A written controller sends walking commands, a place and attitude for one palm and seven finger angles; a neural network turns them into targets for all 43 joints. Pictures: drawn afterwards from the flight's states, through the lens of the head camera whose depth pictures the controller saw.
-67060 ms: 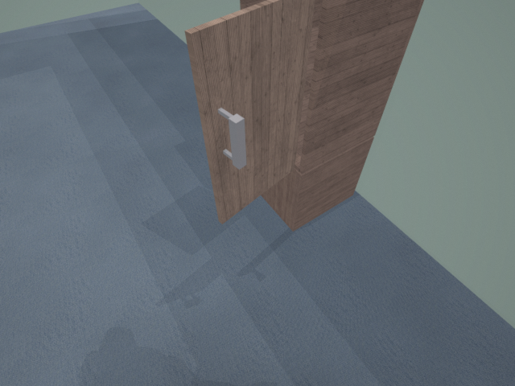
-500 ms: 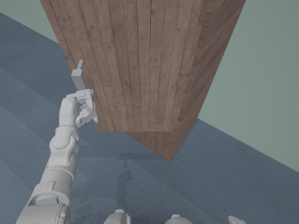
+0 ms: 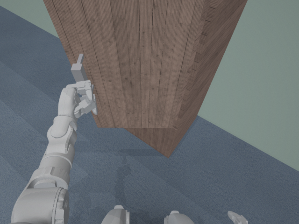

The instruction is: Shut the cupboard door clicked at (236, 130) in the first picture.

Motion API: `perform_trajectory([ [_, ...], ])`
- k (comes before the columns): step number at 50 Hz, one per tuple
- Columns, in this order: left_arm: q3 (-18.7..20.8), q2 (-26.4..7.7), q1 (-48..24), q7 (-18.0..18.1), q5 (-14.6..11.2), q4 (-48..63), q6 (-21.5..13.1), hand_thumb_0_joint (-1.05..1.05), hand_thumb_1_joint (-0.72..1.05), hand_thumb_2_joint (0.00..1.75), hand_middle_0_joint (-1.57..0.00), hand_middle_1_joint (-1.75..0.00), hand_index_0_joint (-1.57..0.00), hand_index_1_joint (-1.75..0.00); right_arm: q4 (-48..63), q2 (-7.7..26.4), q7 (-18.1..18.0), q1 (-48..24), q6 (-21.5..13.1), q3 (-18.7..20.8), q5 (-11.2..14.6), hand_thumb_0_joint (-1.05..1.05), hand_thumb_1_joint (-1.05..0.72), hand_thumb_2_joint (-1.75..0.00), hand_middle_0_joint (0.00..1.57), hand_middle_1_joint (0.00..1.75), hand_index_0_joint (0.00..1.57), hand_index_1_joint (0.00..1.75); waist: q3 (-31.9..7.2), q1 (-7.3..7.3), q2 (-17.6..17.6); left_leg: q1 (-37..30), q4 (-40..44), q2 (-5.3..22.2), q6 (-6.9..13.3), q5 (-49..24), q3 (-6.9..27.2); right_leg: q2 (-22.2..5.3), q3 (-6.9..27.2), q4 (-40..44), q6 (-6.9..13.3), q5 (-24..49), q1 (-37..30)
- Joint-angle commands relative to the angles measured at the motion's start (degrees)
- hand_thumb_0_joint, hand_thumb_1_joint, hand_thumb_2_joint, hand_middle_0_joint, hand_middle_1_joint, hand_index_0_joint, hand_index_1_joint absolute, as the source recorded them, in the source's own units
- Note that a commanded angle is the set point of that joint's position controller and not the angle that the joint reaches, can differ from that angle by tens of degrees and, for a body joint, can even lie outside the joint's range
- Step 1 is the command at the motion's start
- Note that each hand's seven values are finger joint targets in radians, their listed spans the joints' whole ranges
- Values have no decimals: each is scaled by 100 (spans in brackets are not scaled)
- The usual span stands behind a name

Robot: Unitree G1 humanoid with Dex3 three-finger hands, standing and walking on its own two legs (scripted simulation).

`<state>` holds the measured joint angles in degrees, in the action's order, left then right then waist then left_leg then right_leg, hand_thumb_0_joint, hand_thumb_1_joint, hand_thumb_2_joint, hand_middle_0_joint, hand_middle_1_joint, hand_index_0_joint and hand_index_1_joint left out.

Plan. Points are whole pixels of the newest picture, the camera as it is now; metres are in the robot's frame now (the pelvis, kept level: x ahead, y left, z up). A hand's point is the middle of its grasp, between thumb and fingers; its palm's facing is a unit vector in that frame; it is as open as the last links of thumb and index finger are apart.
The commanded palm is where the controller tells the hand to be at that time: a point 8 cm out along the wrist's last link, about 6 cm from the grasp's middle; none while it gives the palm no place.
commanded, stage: push the door shut along its arc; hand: left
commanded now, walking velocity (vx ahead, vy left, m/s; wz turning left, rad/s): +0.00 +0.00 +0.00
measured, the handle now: (85, 79) +0.51 +0.19 +0.07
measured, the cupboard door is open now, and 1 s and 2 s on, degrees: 36 21 4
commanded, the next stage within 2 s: pull the fist back off the door in 1.68 s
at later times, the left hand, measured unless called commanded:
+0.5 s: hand (97, 87) +0.48 +0.15 +0.07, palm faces -0.17 -0.99 -0.02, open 3.2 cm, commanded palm +0.48 +0.19 +0.07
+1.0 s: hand (119, 69) +0.54 +0.09 +0.08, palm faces -0.31 -0.95 -0.01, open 3.1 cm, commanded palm +0.55 +0.14 +0.07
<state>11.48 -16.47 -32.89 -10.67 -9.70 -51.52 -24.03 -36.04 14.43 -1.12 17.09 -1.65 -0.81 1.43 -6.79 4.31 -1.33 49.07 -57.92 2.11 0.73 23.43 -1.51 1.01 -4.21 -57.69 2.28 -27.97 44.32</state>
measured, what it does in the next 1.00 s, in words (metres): stands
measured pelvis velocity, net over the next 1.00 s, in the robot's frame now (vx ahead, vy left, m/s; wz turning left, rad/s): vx -0.01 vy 0.02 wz -0.04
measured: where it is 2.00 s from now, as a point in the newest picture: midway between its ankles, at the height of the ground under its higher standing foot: outside the picture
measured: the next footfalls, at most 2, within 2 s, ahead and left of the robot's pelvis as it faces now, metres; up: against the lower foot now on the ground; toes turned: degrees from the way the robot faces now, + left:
none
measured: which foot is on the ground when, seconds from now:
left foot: down 0.00-1.00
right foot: down 0.00-1.00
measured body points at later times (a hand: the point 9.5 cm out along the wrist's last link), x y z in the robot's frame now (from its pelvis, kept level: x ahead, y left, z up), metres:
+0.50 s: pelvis -0.01 +0.01 -0.02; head +0.09 +0.02 +0.42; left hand +0.48 +0.20 +0.07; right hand +0.02 -0.26 -0.13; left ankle +0.05 +0.11 -0.67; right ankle +0.00 -0.10 -0.67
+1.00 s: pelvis -0.01 +0.02 -0.03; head +0.13 +0.02 +0.39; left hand +0.55 +0.14 +0.08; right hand -0.04 -0.25 -0.14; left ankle +0.05 +0.11 -0.67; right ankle +0.00 -0.10 -0.67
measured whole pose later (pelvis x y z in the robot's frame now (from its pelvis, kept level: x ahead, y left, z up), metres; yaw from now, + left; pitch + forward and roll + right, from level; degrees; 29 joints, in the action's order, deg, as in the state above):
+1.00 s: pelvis -0.01 +0.02 -0.03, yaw -2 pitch +24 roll -4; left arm 15.4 -28.8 -67.7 -19.2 -3.8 -76.0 -18.2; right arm -37.9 15.8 0.5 23.2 -2.9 -2.4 -0.4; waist -6.6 14.0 -3.6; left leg 66.5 -67.3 3.5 2.0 25.4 -1.0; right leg 2.1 -4.5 -64.8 1.5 -28.5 60.8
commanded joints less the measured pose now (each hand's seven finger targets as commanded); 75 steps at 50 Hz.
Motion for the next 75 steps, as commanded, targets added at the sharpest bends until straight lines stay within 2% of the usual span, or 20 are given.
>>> perform_trajectory([
  [1,191,-1100,-3002,-232,-55,922,-463,0,90,90,-130,-150,-130,-150,414,870,-56,414,-206,326,36,0,-90,-90,20,30,20,30,-2032,241,-162,-1576,495,-164,118,-936,358,55,511,866,-121,1595,-292],
  [4,161,-1061,-2984,-356,-52,615,-365,0,90,90,-130,-150,-130,-150,396,898,-32,510,-182,330,37,0,-90,-90,20,30,20,30,-2251,215,-268,-1708,461,-159,97,-1224,396,66,426,752,-93,1789,-227],
  [6,67,-1002,-3361,-415,-68,523,-300,0,90,90,-130,-150,-130,-150,375,915,-25,558,-164,334,35,0,-90,-90,20,30,20,30,-2145,361,-87,-1595,421,-148,130,-1126,397,74,434,786,-130,1725,-117],
  [10,96,-1110,-3796,-500,-30,284,-298,0,90,90,-130,-150,-130,-150,290,980,-21,686,-151,357,27,0,-90,-90,20,30,20,30,-2171,474,-53,-1593,343,-119,142,-1083,475,91,416,744,-117,1567,153],
  [16,-79,-1120,-4412,-665,55,-76,-288,0,90,90,-130,-150,-130,-150,168,1039,-16,801,-172,354,14,0,-90,-90,20,30,20,30,-2174,639,-347,-1584,254,-105,137,-806,583,110,380,691,-73,1108,633],
  [23,-4,-1358,-5164,-824,63,-159,-257,0,90,90,-130,-150,-130,-150,70,1114,-3,1003,-242,347,-17,0,-90,-90,20,30,20,30,-2588,774,-546,-1716,124,-71,145,-936,704,138,342,554,-53,1053,899],
  [25,201,-1661,-5207,-829,101,-317,-204,0,90,90,-130,-150,-130,-150,57,1157,-7,1068,-229,341,-18,0,-90,-90,20,30,20,30,-2518,781,-478,-1514,99,-54,149,-822,701,147,351,544,-47,957,899],
  [29,-112,-1349,-5512,-826,198,-346,-187,0,90,90,-130,-150,-130,-150,1,1144,31,1154,-266,348,-55,0,-90,-90,20,30,20,30,-2593,860,-945,-1997,102,-16,88,-972,855,165,238,463,-3,914,1391],
  [30,-132,-1347,-5670,-825,206,-382,-165,0,90,90,-130,-150,-130,-150,-12,1170,35,1176,-277,351,-53,0,-90,-90,20,30,20,30,-2534,933,-841,-1946,87,0,96,-843,884,165,248,466,-18,845,1513],
  [35,115,-1665,-5986,-825,234,-638,-27,0,90,90,-130,-150,-130,-150,-35,1227,31,1340,-299,336,-73,0,-90,-90,20,30,20,30,-2646,1031,-636,-1713,2,-6,143,-878,873,187,252,442,-24,854,1437],
  [38,315,-1937,-6082,-846,276,-774,7,0,90,90,-130,-150,-130,-150,-26,1233,46,1412,-299,307,-92,0,-90,-90,20,30,20,30,-2789,991,-857,-1733,-71,-1,132,-1070,870,196,251,355,1,927,1475],
  [42,286,-1926,-6253,-844,359,-891,56,0,90,90,-130,-150,-130,-150,-12,1220,84,1550,-289,287,-136,0,-90,-90,20,30,20,30,-2716,1076,-788,-1638,-147,2,151,-1181,885,233,229,314,-3,964,1531],
  [49,659,-2574,-6387,-853,590,-1495,333,0,90,90,-130,-150,-130,-150,66,1233,99,1687,-208,219,-158,0,-90,-90,20,30,20,30,-2649,1166,-621,-827,-423,-12,221,-1163,698,267,314,233,-51,1098,1314],
  [52,956,-3035,-6528,-905,666,-1311,305,0,90,90,-130,-150,-130,-150,128,1250,86,1805,-191,218,-195,0,-90,-90,20,30,20,30,-3033,1101,-691,-732,-539,-23,242,-1417,651,271,362,116,-47,1395,1051],
  [55,808,-2934,-6717,-1043,707,-1246,346,0,90,90,-130,-150,-130,-150,73,1235,70,1864,-164,252,-194,0,-90,-90,20,30,20,30,-3179,1207,-815,-857,-668,9,235,-1640,630,278,374,90,-81,1617,1182],
  [57,546,-2578,-6861,-1116,673,-1210,419,0,90,90,-130,-150,-130,-150,40,1204,80,1919,-159,269,-195,0,-90,-90,20,30,20,30,-3169,1303,-843,-1042,-655,-6,247,-1769,668,300,326,96,-69,1691,1278],
  [60,593,-2702,-6992,-1216,643,-1052,519,0,90,90,-130,-150,-130,-150,-37,1258,55,1948,-145,303,-193,0,-90,-90,20,30,20,30,-3389,1293,-975,-1194,-718,18,232,-1874,664,308,338,112,-64,1781,1316],
  [66,272,-2392,-7581,-1270,636,-1474,763,0,90,90,-130,-150,-130,-150,-228,1251,5,1962,-228,248,-202,0,-90,-90,20,30,20,30,-2876,1573,-985,-930,-805,5,272,-1514,675,334,298,186,-58,1404,1708],
  [72,120,-2214,-7986,-1366,613,-1268,699,0,90,90,-130,-150,-130,-150,-355,1262,-14,1991,-367,256,-282,0,-90,-90,20,30,20,30,-3263,1629,-1398,-1397,-925,12,272,-1985,768,361,192,-1,2,1513,2053],
  [75,-9,-2077,-8128,-1391,631,-1365,781,0,90,90,-130,-150,-130,-150,-410,1281,-29,1929,-405,252,-273,0,-90,-90,20,30,20,30,-3174,1707,-1473,-1426,-987,33,262,-1850,782,358,162,-7,-8,1375,2290],
])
